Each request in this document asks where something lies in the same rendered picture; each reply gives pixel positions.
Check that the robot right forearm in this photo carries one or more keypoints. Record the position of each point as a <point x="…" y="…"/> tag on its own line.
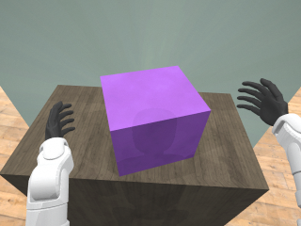
<point x="287" y="130"/>

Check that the robot left forearm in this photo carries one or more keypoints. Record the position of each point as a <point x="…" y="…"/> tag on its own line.
<point x="48" y="185"/>

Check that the carton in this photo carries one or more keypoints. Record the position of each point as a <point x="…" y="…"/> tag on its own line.
<point x="155" y="117"/>

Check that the pedestal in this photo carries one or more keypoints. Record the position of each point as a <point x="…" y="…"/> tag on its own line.
<point x="210" y="189"/>

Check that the left robot hand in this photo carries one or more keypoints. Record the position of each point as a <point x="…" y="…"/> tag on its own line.
<point x="54" y="124"/>

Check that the right robot hand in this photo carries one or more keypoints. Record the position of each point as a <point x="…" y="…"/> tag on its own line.
<point x="270" y="105"/>

